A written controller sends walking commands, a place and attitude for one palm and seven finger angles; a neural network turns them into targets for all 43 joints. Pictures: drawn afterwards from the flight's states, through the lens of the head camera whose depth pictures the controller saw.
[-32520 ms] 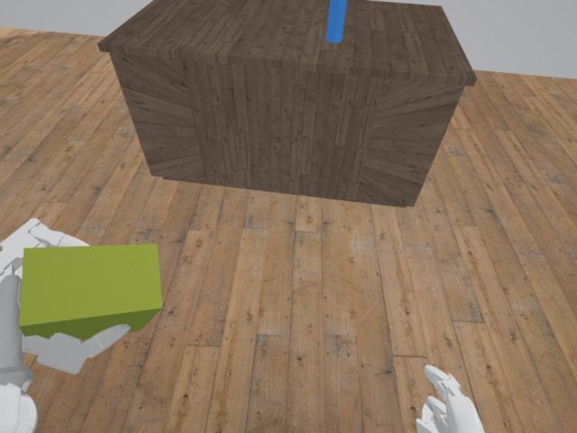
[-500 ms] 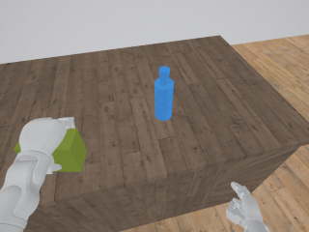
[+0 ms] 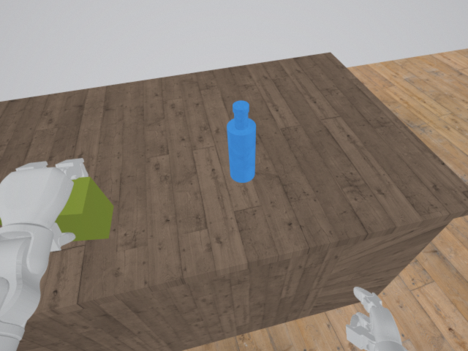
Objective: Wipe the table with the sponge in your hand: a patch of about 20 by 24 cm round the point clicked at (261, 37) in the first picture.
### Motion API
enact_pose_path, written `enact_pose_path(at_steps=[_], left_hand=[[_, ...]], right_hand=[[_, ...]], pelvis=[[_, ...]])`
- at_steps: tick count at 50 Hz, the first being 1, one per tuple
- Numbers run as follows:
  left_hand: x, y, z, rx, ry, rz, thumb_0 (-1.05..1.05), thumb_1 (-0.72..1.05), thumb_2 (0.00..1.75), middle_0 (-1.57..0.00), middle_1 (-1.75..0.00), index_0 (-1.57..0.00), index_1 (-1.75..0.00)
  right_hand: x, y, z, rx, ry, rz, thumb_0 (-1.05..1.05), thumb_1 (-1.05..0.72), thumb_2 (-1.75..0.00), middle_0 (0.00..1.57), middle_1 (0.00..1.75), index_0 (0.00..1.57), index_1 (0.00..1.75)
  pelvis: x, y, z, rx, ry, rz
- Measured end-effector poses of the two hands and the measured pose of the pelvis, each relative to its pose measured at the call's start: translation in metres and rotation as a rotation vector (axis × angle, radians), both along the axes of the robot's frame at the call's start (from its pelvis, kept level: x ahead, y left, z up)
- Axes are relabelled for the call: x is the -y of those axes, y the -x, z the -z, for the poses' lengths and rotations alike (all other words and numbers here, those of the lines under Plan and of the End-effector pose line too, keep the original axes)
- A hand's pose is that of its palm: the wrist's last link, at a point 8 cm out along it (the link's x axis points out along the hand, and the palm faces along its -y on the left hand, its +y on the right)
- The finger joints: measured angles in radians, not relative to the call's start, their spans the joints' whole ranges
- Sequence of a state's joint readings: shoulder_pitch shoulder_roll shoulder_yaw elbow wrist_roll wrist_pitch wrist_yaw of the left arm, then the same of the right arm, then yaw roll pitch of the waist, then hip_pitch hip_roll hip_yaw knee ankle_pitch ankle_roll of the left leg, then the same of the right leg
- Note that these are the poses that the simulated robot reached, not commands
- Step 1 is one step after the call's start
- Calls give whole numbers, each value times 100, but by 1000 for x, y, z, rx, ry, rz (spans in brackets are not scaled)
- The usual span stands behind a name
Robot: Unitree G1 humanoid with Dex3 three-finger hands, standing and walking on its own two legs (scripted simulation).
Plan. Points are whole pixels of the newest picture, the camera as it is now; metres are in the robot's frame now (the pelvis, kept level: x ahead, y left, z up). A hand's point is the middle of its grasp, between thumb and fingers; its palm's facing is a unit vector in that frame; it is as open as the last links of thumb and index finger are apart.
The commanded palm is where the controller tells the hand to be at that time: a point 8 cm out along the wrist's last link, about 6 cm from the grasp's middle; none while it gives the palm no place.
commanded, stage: move the sponge above the wiping area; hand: left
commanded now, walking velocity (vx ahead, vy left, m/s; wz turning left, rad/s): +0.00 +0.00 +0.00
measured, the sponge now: (66, 216) +0.26 +0.35 +0.08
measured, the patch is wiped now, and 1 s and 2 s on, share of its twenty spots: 0.00 0.00 0.05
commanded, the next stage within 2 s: lower the sponge onto the table in 1.60 s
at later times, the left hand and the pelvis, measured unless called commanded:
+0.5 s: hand (28, 199) +0.25 +0.38 +0.13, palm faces +0.16 +0.06 -0.98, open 10.0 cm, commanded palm +0.22 +0.35 +0.16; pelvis +0.01 -0.01 +0.00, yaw -1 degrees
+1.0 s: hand (22, 216) +0.23 +0.40 +0.11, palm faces +0.01 -0.01 -1.00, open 10.0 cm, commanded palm +0.21 +0.34 +0.16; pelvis +0.00 +0.00 +0.00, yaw +0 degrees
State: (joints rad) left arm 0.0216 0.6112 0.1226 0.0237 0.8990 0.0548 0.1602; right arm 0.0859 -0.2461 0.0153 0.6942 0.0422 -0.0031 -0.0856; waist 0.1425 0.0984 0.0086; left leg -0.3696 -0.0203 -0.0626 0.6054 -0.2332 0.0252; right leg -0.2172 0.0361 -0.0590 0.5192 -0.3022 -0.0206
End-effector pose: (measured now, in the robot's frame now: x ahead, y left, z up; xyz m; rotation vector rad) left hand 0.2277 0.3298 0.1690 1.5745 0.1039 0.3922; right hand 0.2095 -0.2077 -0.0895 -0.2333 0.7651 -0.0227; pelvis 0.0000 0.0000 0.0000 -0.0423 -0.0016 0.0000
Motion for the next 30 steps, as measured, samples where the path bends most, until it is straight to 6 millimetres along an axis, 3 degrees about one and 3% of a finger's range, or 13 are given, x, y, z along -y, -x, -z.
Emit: enact_pose_path(at_steps=[4,7,13,15,17,20,24,27,30], left_hand=[[-35,-6,-12,15,53,-258,0,-50,104,-72,-132,-75,-133],[-40,-3,4,-125,82,-338,0,-50,104,-72,-132,-75,-133],[9,-1,54,-373,135,-93,0,-50,104,-72,-132,-75,-133],[24,0,53,-343,112,24,0,-50,104,-72,-132,-76,-133],[30,2,40,-251,59,90,0,-50,105,-72,-132,-76,-133],[16,1,12,-81,-1,42,0,-50,105,-72,-132,-76,-133],[-28,0,-13,25,22,-217,0,-50,105,-72,-133,-76,-134],[-52,3,-6,-81,69,-374,0,-50,105,-72,-133,-76,-134],[-46,4,21,-256,106,-363,0,-50,105,-72,-133,-75,-134]], right_hand=[[-2,-4,-1,-3,-57,18,1,-90,-90,20,30,20,30],[1,-7,-4,23,-78,24,1,-90,-90,20,30,20,30],[8,-12,-11,61,-26,10,1,-90,-90,20,30,20,30],[9,-11,-13,60,7,3,1,-90,-90,20,30,20,30],[10,-10,-15,59,27,-2,1,-90,-90,20,30,20,30],[10,-10,-11,39,17,2,1,-90,-90,20,30,20,30],[9,-9,-4,-6,-23,19,1,-90,-90,20,30,20,30],[10,-9,-3,-8,-46,29,1,-90,-90,20,30,20,30],[11,-10,-4,15,-49,30,1,-90,-90,20,30,20,30]], pelvis=[[2,0,-1,-13,-8,9],[1,-1,-2,-16,-11,3],[0,-4,-2,-6,-11,-7],[2,-5,-2,1,-12,0],[4,-6,-2,5,-10,6],[5,-6,-2,10,-5,12],[5,-6,-3,2,-7,12],[4,-6,-4,-7,-11,3],[1,-5,-3,-12,-9,-9]])
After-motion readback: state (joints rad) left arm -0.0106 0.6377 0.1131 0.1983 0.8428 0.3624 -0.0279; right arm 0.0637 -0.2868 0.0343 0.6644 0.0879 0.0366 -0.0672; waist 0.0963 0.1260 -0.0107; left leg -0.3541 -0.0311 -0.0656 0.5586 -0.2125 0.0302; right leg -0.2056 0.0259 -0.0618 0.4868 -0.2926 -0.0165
